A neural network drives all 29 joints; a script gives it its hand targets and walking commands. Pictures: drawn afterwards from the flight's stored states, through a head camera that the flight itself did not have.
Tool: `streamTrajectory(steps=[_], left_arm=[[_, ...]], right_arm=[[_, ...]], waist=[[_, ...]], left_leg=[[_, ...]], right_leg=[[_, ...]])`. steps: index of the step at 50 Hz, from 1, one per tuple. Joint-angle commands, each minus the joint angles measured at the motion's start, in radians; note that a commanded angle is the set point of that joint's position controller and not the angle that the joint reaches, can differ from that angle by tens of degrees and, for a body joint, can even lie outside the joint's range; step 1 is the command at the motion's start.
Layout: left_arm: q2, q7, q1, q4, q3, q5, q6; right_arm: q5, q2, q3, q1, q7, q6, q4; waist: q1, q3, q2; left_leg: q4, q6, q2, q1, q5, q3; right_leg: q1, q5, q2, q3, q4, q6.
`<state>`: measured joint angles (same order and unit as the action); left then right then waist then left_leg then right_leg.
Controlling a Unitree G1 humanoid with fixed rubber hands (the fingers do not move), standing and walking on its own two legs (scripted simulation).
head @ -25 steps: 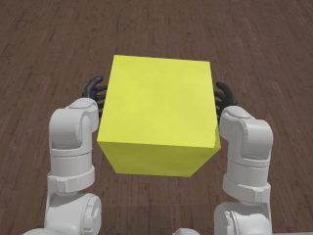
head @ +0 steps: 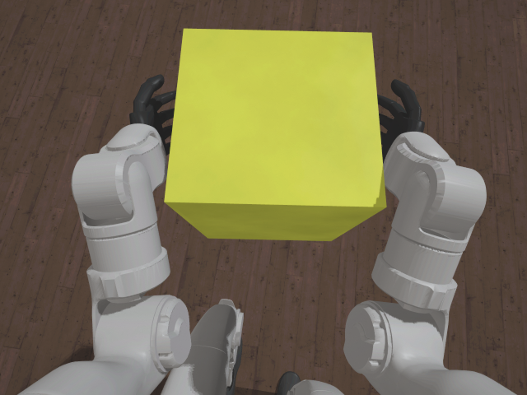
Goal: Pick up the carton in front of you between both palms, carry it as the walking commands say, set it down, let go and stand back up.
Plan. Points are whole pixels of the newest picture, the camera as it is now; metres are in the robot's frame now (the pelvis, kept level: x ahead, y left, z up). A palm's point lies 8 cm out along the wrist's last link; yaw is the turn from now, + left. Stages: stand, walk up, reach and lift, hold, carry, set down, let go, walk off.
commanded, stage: carry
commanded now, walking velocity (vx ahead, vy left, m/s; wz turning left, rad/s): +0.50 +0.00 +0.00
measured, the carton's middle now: (272, 156) +0.41 +0.04 +0.05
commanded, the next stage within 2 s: none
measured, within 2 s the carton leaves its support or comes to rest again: neither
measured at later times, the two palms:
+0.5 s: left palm out of the picture +0.77 +0.12 +0.20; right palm out of the picture +0.75 -0.18 +0.20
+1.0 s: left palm out of the picture +1.06 +0.16 +0.24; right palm out of the picture +1.03 -0.14 +0.23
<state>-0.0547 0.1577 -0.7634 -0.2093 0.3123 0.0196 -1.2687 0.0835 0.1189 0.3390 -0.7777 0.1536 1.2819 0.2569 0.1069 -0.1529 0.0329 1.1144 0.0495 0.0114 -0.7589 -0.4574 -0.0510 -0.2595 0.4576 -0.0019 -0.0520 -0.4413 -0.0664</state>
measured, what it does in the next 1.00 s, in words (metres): climbs: left foot 0.03 m higher, then right foot 0.03 m higher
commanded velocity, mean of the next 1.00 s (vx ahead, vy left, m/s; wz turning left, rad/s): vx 0.50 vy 0.00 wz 0.00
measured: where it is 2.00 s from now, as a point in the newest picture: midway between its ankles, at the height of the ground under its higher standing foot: (293, 61)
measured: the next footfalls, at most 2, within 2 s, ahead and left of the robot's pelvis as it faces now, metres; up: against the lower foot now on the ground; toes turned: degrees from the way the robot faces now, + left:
left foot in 0.10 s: +0.25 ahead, +0.09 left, +0.03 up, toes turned +1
right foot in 0.44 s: +0.53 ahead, -0.10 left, +0.07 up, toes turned -5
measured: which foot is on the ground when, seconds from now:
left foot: up 0.00-0.08, down 0.10-0.46, up 0.48-0.80, down 0.82-1.00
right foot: down 0.00-0.12, up 0.14-0.42, down 0.44-0.82, up 0.84-1.00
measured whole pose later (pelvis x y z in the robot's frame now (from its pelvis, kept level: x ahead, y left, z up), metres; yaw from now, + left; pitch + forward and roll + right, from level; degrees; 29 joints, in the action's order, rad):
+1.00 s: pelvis +0.67 +0.04 +0.08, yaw -1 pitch +5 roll -1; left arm 0.02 0.13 -0.85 0.14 0.24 0.06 -1.34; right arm 0.06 0.02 0.27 -0.75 0.14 1.31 -0.04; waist -0.07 0.02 0.01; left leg 0.54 0.07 0.01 -0.37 -0.38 -0.10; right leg -0.65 0.42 0.01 -0.03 -1.27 -0.03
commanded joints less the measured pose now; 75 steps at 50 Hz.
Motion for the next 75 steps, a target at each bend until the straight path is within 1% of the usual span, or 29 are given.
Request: streamTrajectory(steps=[1,2,3,4,5,8,10,15,17,20,22,26,30,36,38,39,40,41,43,47,53,56,58,59,61,65,69,71,75], left_arm=[[-0.903,-0.258,-0.727,-0.210,-0.834,-0.492,-0.003],[-0.824,-0.257,-0.727,-0.159,-0.817,-0.451,-0.011],[-0.830,-0.264,-0.684,-0.097,-0.836,-0.444,-0.018],[-0.861,-0.276,-0.640,0.015,-0.833,-0.432,-0.027],[-0.845,-0.286,-0.637,0.055,-0.820,-0.412,-0.027],[-0.855,-0.260,-0.670,0.058,-0.750,-0.350,-0.010],[-0.872,-0.237,-0.762,-0.076,-0.722,-0.324,0.015],[-0.832,-0.203,-0.574,0.120,-0.637,-0.182,-0.002],[-0.827,-0.206,-0.675,0.026,-0.658,-0.215,-0.001],[-0.785,-0.213,-0.628,0.223,-0.626,-0.198,-0.021],[-0.773,-0.229,-0.595,0.283,-0.591,-0.194,-0.020],[-1.011,-0.285,-0.850,0.196,-0.739,-0.403,-0.023],[-1.081,-0.286,-1.045,-0.039,-0.784,-0.555,-0.006],[-1.050,-0.298,-0.925,0.178,-0.722,-0.555,-0.007],[-1.032,-0.302,-0.855,0.252,-0.704,-0.479,-0.011],[-1.007,-0.297,-0.831,0.311,-0.679,-0.454,-0.022],[-1.031,-0.295,-0.809,0.354,-0.666,-0.434,-0.026],[-1.056,-0.291,-0.802,0.374,-0.674,-0.441,-0.022],[-1.070,-0.280,-0.862,0.266,-0.669,-0.439,-0.019],[-0.995,-0.221,-0.830,0.187,-0.613,-0.343,-0.015],[-0.886,-0.174,-0.781,0.147,-0.608,-0.295,-0.041],[-0.889,-0.194,-0.642,0.321,-0.593,-0.233,-0.054],[-0.879,-0.209,-0.703,0.297,-0.618,-0.218,-0.042],[-0.887,-0.223,-0.615,0.426,-0.578,-0.214,-0.051],[-0.930,-0.246,-0.703,0.314,-0.606,-0.260,-0.011],[-1.092,-0.267,-1.026,0.059,-0.750,-0.487,0.000],[-1.040,-0.265,-0.952,0.019,-0.752,-0.529,-0.015],[-1.082,-0.291,-0.827,0.227,-0.718,-0.527,-0.023],[-1.084,-0.309,-0.877,0.199,-0.730,-0.525,0.002]], right_arm=[[-0.237,0.742,-0.705,-0.539,-0.119,-0.023,0.045],[-0.185,0.687,-0.688,-0.434,-0.129,-0.015,-0.071],[-0.196,0.696,-0.700,-0.406,-0.146,-0.013,-0.095],[-0.214,0.683,-0.732,-0.457,-0.163,-0.013,-0.081],[-0.207,0.666,-0.737,-0.458,-0.177,-0.013,-0.099],[-0.388,0.826,-0.867,-0.562,-0.238,-0.013,-0.105],[-0.529,0.963,-0.929,-0.732,-0.274,-0.023,0.004],[-0.606,0.957,-0.849,-0.788,-0.294,0.003,-0.063],[-0.615,0.975,-0.839,-0.821,-0.295,0.004,-0.047],[-0.548,0.900,-0.792,-0.740,-0.286,0.021,-0.258],[-0.528,0.895,-0.737,-0.723,-0.292,0.034,-0.360],[-0.413,0.936,-0.634,-0.772,-0.262,0.006,-0.304],[-0.308,0.893,-0.565,-0.684,-0.196,-0.005,-0.285],[-0.212,0.760,-0.512,-0.590,-0.163,0.007,-0.388],[-0.219,0.763,-0.524,-0.583,-0.183,0.012,-0.407],[-0.216,0.755,-0.516,-0.538,-0.203,0.017,-0.459],[-0.253,0.761,-0.553,-0.595,-0.213,0.012,-0.430],[-0.282,0.801,-0.593,-0.645,-0.226,0.012,-0.399],[-0.371,0.905,-0.668,-0.724,-0.242,0.013,-0.272],[-0.551,1.026,-0.737,-0.934,-0.268,0.021,-0.159],[-0.585,0.936,-0.720,-0.892,-0.246,0.042,-0.089],[-0.536,0.905,-0.699,-0.788,-0.262,0.045,-0.205],[-0.515,0.933,-0.690,-0.781,-0.286,0.047,-0.344],[-0.510,0.924,-0.665,-0.771,-0.291,0.043,-0.392],[-0.503,0.988,-0.672,-0.805,-0.304,0.021,-0.358],[-0.454,1.002,-0.638,-0.878,-0.256,-0.004,-0.258],[-0.312,0.877,-0.567,-0.638,-0.180,0.013,-0.322],[-0.263,0.813,-0.559,-0.626,-0.166,0.007,-0.300],[-0.270,0.797,-0.548,-0.704,-0.175,-0.007,-0.293]], waist=[[-0.064,0.762,0.182],[-0.163,0.796,0.130],[-0.252,0.832,0.057],[-0.259,0.882,-0.210],[-0.253,0.933,-0.344],[-0.217,0.680,-0.086],[-0.217,0.691,-0.100],[-0.190,0.583,-0.109],[-0.155,0.623,-0.184],[-0.020,0.715,-0.077],[-0.012,0.862,0.362],[-0.040,0.693,-0.063],[-0.017,0.684,0.005],[-0.052,0.571,0.134],[-0.159,0.649,-0.013],[-0.202,0.663,-0.146],[-0.182,0.698,-0.395],[-0.183,0.710,-0.356],[-0.175,0.717,-0.165],[-0.151,0.669,-0.048],[-0.207,0.633,-0.183],[-0.181,0.622,-0.167],[-0.097,0.687,-0.224],[-0.004,0.763,-0.180],[0.014,0.888,0.339],[-0.031,0.667,-0.036],[-0.027,0.681,0.058],[-0.011,0.660,0.105],[-0.114,0.669,0.123]], left_leg=[[-0.509,0.014,0.108,0.398,0.251,-0.152],[-0.564,0.012,0.137,0.652,0.299,-0.213],[-0.563,0.058,0.062,0.948,0.367,-0.107],[-0.606,0.226,-0.268,1.162,0.662,0.391],[-0.565,0.335,-0.346,1.305,0.915,0.598],[-0.591,0.234,-0.249,1.229,0.909,0.472],[-0.585,0.157,-0.235,1.211,0.817,0.359],[-0.711,0.160,-0.171,0.855,0.768,0.206],[-0.713,0.138,-0.162,0.781,0.747,0.125],[-0.312,0.057,-0.131,0.478,0.867,-0.030],[0.257,0.002,0.090,0.063,-0.109,0.049],[0.339,0.021,-0.034,-0.105,-0.012,0.129],[0.125,0.015,-0.035,-0.053,0.010,0.054],[-0.410,0.007,-0.020,0.288,0.197,-0.045],[-0.534,0.027,0.039,0.696,0.163,-0.125],[-0.659,0.077,-0.151,0.842,0.036,0.147],[-0.760,0.184,-0.347,0.997,0.104,0.628],[-0.751,0.242,-0.345,1.040,0.221,0.672],[-0.679,0.189,-0.295,1.030,0.360,0.513],[-0.730,0.151,-0.300,0.903,0.380,0.394],[-0.727,0.175,-0.248,0.955,0.568,0.239],[-0.699,0.128,-0.191,0.804,0.697,0.099],[-0.477,0.081,-0.159,0.741,0.949,-0.030],[-0.266,0.019,-0.130,0.510,0.862,-0.055],[0.250,-0.039,0.115,0.006,-0.057,0.037],[0.341,0.013,-0.043,-0.131,-0.027,0.129],[0.075,0.000,-0.048,-0.069,0.032,0.048],[-0.146,0.000,-0.067,0.055,0.062,0.038],[-0.518,-0.003,0.038,0.523,0.216,-0.131]], right_leg=[[0.409,-1.142,0.144,0.020,-0.093,-0.075],[0.307,-1.236,0.145,-0.025,-0.226,-0.060],[0.072,-1.015,0.096,-0.019,-0.428,-0.013],[-0.234,-0.295,0.000,0.032,-0.773,0.045],[-0.443,0.087,-0.112,0.113,-1.038,0.047],[-0.753,0.060,-0.048,0.086,-1.129,0.012],[-0.691,0.013,0.025,0.079,-0.966,0.016],[-0.440,-0.120,-0.003,-0.037,-0.528,0.019],[-0.234,-0.144,-0.017,-0.038,-0.310,0.008],[0.338,-0.294,-0.060,-0.134,-0.153,-0.043],[0.610,-0.403,0.375,0.674,0.043,-0.301],[0.478,-0.513,0.290,0.447,-0.032,-0.209],[0.413,-0.461,0.255,0.387,0.046,-0.188],[0.150,-0.407,0.200,0.107,0.097,-0.119],[0.011,-0.578,0.172,0.027,-0.134,-0.085],[-0.179,-0.386,0.118,-0.043,-0.396,-0.011],[-0.440,0.019,-0.040,-0.021,-0.643,0.054],[-0.568,0.065,-0.046,0.065,-0.830,0.027],[-0.589,0.010,0.030,0.078,-0.915,0.035],[-0.580,-0.048,0.059,0.057,-0.854,0.029],[-0.557,-0.065,0.038,-0.004,-0.502,0.024],[-0.290,-0.195,-0.015,-0.084,-0.248,0.020],[-0.012,-0.239,-0.097,-0.197,-0.153,-0.014],[0.331,-0.212,-0.022,-0.066,-0.156,-0.067],[0.680,-0.460,0.364,0.715,0.044,-0.314],[0.427,-0.450,0.300,0.452,-0.028,-0.228],[0.384,-0.421,0.235,0.322,0.032,-0.165],[0.306,-0.466,0.225,0.234,0.030,-0.158],[0.061,-0.477,0.195,0.060,-0.044,-0.087]])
